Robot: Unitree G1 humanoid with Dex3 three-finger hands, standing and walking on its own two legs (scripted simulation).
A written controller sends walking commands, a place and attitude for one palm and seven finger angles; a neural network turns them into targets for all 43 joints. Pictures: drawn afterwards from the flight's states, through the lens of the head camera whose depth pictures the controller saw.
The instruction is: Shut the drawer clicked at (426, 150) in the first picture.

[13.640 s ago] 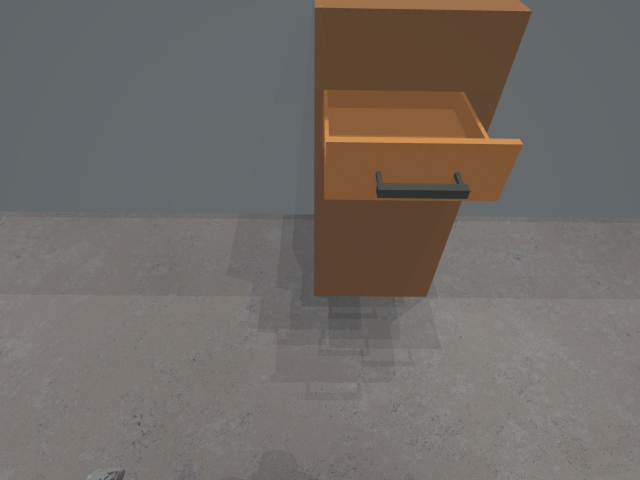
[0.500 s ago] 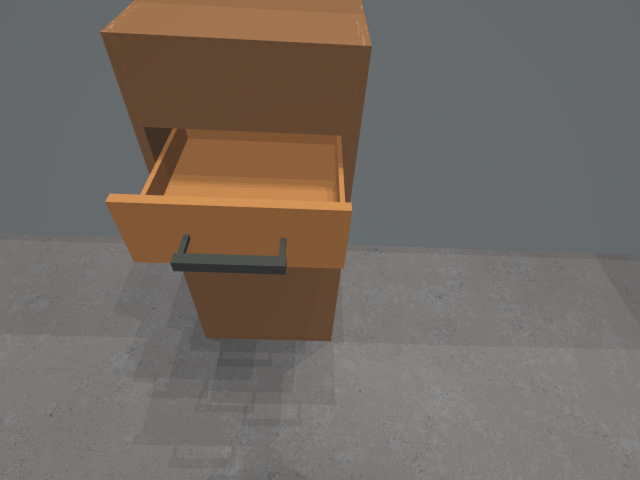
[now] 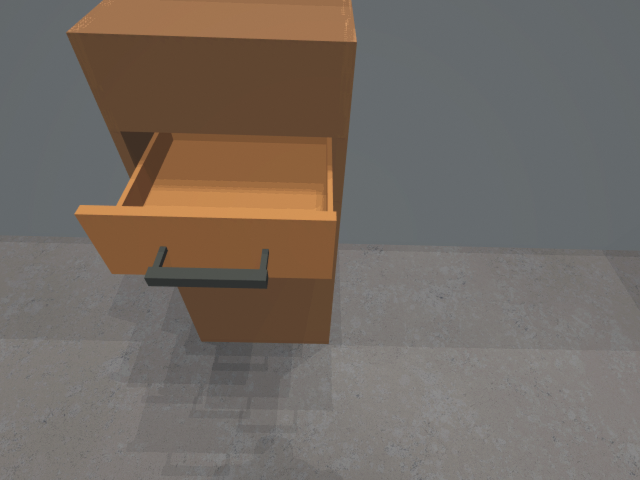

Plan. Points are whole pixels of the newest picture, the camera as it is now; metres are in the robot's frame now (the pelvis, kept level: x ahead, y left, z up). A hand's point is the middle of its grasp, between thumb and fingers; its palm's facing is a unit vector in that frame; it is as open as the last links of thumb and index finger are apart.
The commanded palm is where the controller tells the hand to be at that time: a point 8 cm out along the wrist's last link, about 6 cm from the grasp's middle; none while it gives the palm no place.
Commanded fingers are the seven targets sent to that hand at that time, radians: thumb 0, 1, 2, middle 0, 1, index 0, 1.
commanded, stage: come to a stop and stand still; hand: left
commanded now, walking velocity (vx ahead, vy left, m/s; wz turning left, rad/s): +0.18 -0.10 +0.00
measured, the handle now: (210, 266) +0.42 +0.20 -0.01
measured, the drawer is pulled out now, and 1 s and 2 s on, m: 0.21 0.21 0.21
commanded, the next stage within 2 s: look again from close up in 1.16 s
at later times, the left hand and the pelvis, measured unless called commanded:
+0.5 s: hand out of the picture +0.08 +0.16 -0.17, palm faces +0.05 -0.96 -0.27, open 7.3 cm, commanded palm none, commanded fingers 0.00 0.90 0.90 -0.20 -0.30 -0.20 -0.30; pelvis +0.05 -0.04 +0.00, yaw +0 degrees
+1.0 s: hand out of the picture +0.01 +0.17 -0.17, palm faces +0.09 -0.98 -0.19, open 7.4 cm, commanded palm none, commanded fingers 0.00 0.90 0.90 -0.20 -0.30 -0.20 -0.30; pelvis +0.00 -0.02 +0.01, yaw +1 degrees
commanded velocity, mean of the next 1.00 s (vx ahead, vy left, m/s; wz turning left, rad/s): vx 0.00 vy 0.04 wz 0.00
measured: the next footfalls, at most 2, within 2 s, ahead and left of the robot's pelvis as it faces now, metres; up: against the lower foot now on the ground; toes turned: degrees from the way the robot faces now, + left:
right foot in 0.48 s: +0.13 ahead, -0.15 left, +0.00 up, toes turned -4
left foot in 0.92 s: +0.01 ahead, +0.07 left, +0.00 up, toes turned +5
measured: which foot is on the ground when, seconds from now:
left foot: down 0.00-0.50, up 0.52-0.90, down 0.92-1.00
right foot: down 0.00-0.14, up 0.16-0.46, down 0.48-0.92, up 0.94-1.00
